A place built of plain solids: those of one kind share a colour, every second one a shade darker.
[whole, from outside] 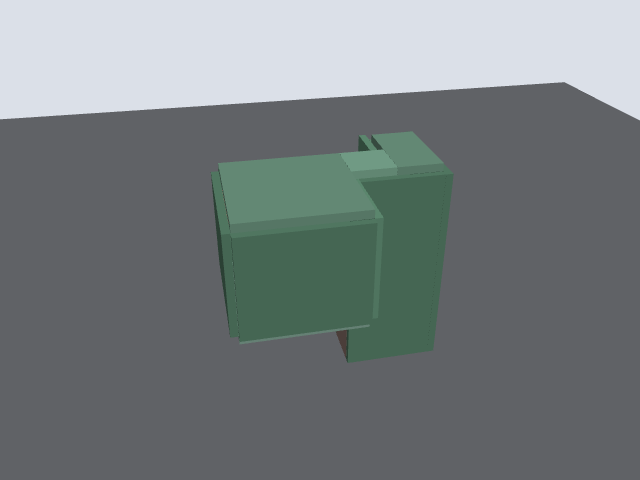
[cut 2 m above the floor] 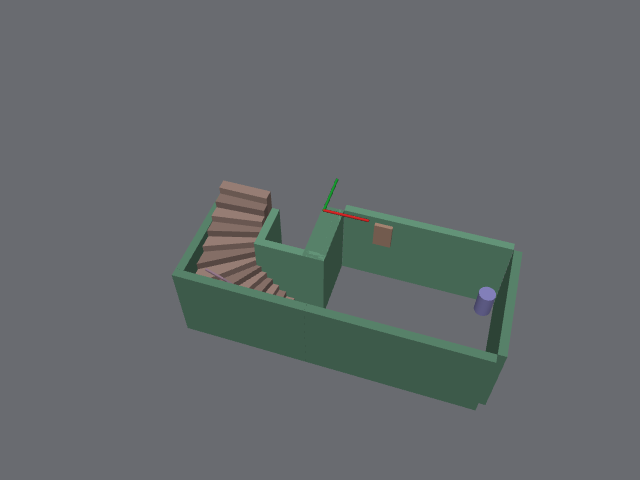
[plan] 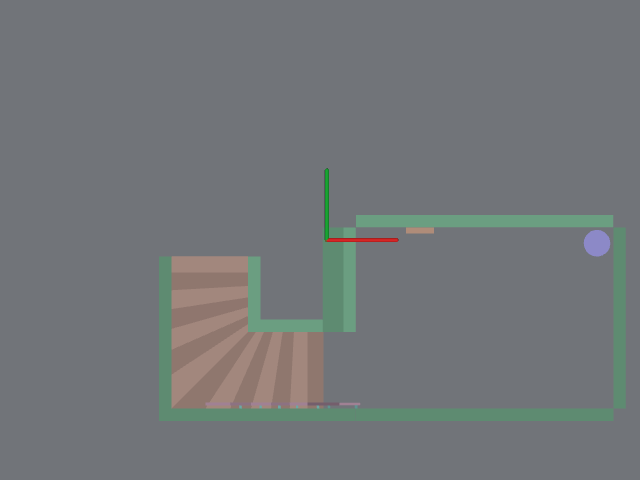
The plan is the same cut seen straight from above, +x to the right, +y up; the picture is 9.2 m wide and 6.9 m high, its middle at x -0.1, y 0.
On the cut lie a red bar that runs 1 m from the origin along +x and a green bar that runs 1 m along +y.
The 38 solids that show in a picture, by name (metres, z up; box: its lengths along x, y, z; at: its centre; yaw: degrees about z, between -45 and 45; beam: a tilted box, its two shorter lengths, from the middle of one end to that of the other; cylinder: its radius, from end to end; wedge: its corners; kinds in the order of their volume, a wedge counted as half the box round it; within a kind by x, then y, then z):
{
 "wall_1": {"box": [0.18, 2.84, 2.47], "at": [-4.21, 1.18, 3.93]},
 "wall_2": {"box": [1.88, 0.18, 2.47], "at": [-3.18, -0.33, 3.93]},
 "wall_3": {"box": [2.98, 0.18, 2.47], "at": [-2.63, 2.69, 3.93]},
 "wall_4": {"box": [0.18, 2.19, 5.21], "at": [-2.33, -1.33, 2.55]},
 "wall_5": {"box": [0.18, 1.09, 5.21], "at": [-1.05, -0.78, 2.55]},
 "wall_6": {"box": [0.18, 2.84, 2.47], "at": [-1.05, 1.18, 3.93]},
 "wall_7": {"box": [2.83, 0.18, 5.21], "at": [-1.0, -2.51, 2.55]},
 "wall_8": {"box": [1.55, 0.18, 5.21], "at": [-0.36, -1.23, 2.55]},
 "wall_9": {"box": [0.48, 1.5, 2.54], "at": [0.18, -0.57, 1.22]},
 "wall_10": {"box": [0.18, 1.5, 2.54], "at": [0.33, -0.57, 1.22]},
 "wall_11": {"box": [3.7, 0.18, 2.54], "at": [2.27, -2.51, 1.22]},
 "wall_12": {"box": [3.7, 0.18, 2.54], "at": [2.27, 0.27, 1.22]},
 "wall_13": {"box": [0.18, 2.6, 2.54], "at": [4.21, -1.12, 1.22]},
 "tread_1": {"wedge": [[-2.24, -2.42, -0.05], [-2.24, -2.42, 1.44], [-2.24, -1.93, -0.05], [-2.24, -1.93, 1.43], [-1.14, -1.32, -0.05], [-1.14, -1.32, 1.44], [-1.14, -1.21, -0.05], [-1.14, -1.21, 1.44]]},
 "tread_2": {"wedge": [[-2.24, -2.42, -0.05], [-2.24, -2.42, 1.26], [-1.75, -2.42, -0.05], [-1.75, -2.42, 1.26], [-1.14, -1.32, -0.05], [-1.14, -1.32, 1.26], [-1.02, -1.32, -0.05], [-1.02, -1.32, 1.26]]},
 "tread_3": {"wedge": [[-2.24, -1.94, -0.05], [-2.24, -1.94, 1.62], [-2.24, -1.57, -0.05], [-2.24, -1.57, 1.62], [-1.14, -1.21, -0.05], [-1.14, -1.21, 1.62], [-1.14, -1.09, -0.05], [-1.14, -1.09, 1.62]]},
 "tread_4": {"wedge": [[-2.24, -1.58, -0.05], [-2.24, -1.58, 1.8], [-2.24, -1.27, -0.05], [-2.24, -1.27, 1.8], [-1.14, -1.09, -0.05], [-1.14, -1.09, 1.8], [-1.14, -0.96, -0.05], [-1.14, -0.96, 1.8]]},
 "tread_5": {"wedge": [[-2.24, -1.28, -0.05], [-2.24, -1.28, 1.98], [-2.24, -0.99, -0.05], [-2.24, -0.99, 1.98], [-1.14, -0.97, -0.05], [-1.14, -0.97, 1.98], [-1.14, -0.82, -0.05], [-1.14, -0.82, 1.98]]},
 "tread_6": {"wedge": [[-2.24, -0.99, -0.05], [-2.24, -0.99, 2.16], [-2.24, -0.72, -0.05], [-2.24, -0.72, 2.16], [-1.14, -0.83, -0.05], [-1.14, -0.83, 2.16], [-1.14, -0.66, -0.05], [-1.14, -0.66, 2.16]]},
 "tread_7": {"wedge": [[-2.24, -0.72, -0.05], [-2.24, -0.72, 2.34], [-2.24, -0.46, -0.05], [-2.24, -0.46, 2.34], [-1.14, -0.66, -0.05], [-1.14, -0.66, 2.34], [-1.14, -0.46, -0.05], [-1.14, -0.46, 2.34]]},
 "tread_8": {"wedge": [[-2.24, -0.47, -0.05], [-2.24, -0.47, 2.52], [-2.24, -0.23, -0.05], [-2.24, -0.23, 2.52], [-1.14, -0.47, -0.05], [-1.14, -0.47, 2.52], [-1.14, -0.23, -0.05], [-1.14, -0.23, 2.52]]},
 "tread_9": {"wedge": [[-1.75, -2.42, -0.05], [-1.75, -2.42, 1.08], [-1.39, -2.42, -0.05], [-1.39, -2.42, 1.08], [-1.03, -1.32, -0.05], [-1.03, -1.32, 1.08], [-0.91, -1.32, -0.05], [-0.91, -1.32, 1.08]]},
 "tread_10": {"wedge": [[-1.39, -2.42, -0.05], [-1.39, -2.42, 0.9], [-1.09, -2.42, -0.05], [-1.09, -2.42, 0.9], [-0.91, -1.32, -0.05], [-0.91, -1.32, 0.9], [-0.78, -1.32, -0.05], [-0.78, -1.32, 0.9]]},
 "tread_11": {"wedge": [[-1.1, -2.42, -0.05], [-1.1, -2.42, 0.72], [-0.8, -2.42, -0.05], [-0.8, -2.42, 0.72], [-0.78, -1.32, -0.05], [-0.78, -1.32, 0.72], [-0.64, -1.32, -0.05], [-0.64, -1.32, 0.72]]},
 "tread_12": {"wedge": [[-0.81, -2.42, -0.05], [-0.81, -2.42, 0.54], [-0.64, -1.32, -0.05], [-0.64, -1.32, 0.54], [-0.53, -2.42, -0.05], [-0.53, -2.42, 0.54], [-0.47, -1.32, -0.05], [-0.47, -1.32, 0.54]]},
 "tread_13": {"wedge": [[-0.54, -2.42, -0.05], [-0.54, -2.42, 0.36], [-0.48, -1.32, -0.05], [-0.48, -1.32, 0.36], [-0.28, -2.42, -0.05], [-0.28, -2.42, 0.36], [-0.28, -1.32, -0.05], [-0.28, -1.32, 0.36]]},
 "tread_14": {"wedge": [[-0.28, -2.42, -0.05], [-0.28, -2.42, 0.18], [-0.28, -1.32, -0.05], [-0.28, -1.32, 0.18], [-0.05, -2.42, -0.05], [-0.05, -2.42, 0.18], [-0.05, -1.32, -0.05], [-0.05, -1.32, 0.18]]},
 "roof_1": {"box": [2.98, 2.84, 0.2], "at": [-2.63, 1.18, 5.26]},
 "roof_2": {"box": [1.1, 1.09, 0.2], "at": [-1.69, -0.78, 5.26]},
 "roof_3": {"box": [2.12, 1.1, 0.2], "at": [-1.18, -1.87, 5.26]},
 "floor_1": {"box": [2.98, 2.84, 0.21], "at": [-2.63, 1.18, 2.59]},
 "bin_1": {"cylinder": 0.19, "from": [3.88, -0.05, 0.0], "to": [3.88, -0.05, 0.62]},
 "cabinet_1": {"box": [0.41, 0.09, 0.63], "at": [1.34, 0.14, 1.53]},
 "guard_rail_1": {"wedge": [[-1.75, -2.38, 2.13], [-1.75, -2.38, 2.18], [-1.75, -2.34, 2.13], [-1.75, -2.34, 2.18], [-1.39, -2.38, 1.95], [-1.39, -2.38, 2.0], [-1.39, -2.34, 1.95], [-1.39, -2.34, 2.0]]},
 "guard_rail_2": {"wedge": [[-1.39, -2.38, 1.95], [-1.39, -2.38, 2.0], [-1.39, -2.34, 1.95], [-1.39, -2.34, 2.0], [-1.09, -2.38, 1.77], [-1.09, -2.38, 1.82], [-1.09, -2.34, 1.77], [-1.09, -2.34, 1.82]]},
 "guard_rail_3": {"wedge": [[-1.09, -2.38, 1.77], [-1.09, -2.38, 1.82], [-1.09, -2.34, 1.77], [-1.09, -2.34, 1.82], [-0.8, -2.38, 1.59], [-0.8, -2.38, 1.64], [-0.8, -2.34, 1.59], [-0.8, -2.34, 1.64]]},
 "guard_rail_4": {"wedge": [[-0.28, -2.38, 1.23], [-0.28, -2.38, 1.28], [-0.28, -2.34, 1.23], [-0.28, -2.34, 1.28], [0.18, -2.38, 0.87], [0.18, -2.38, 0.92], [0.18, -2.34, 0.87], [0.18, -2.34, 0.92]]},
 "guard_rail_5": {"box": [0.3, 0.041, 0.041], "at": [0.33, -2.36, 0.9]}
}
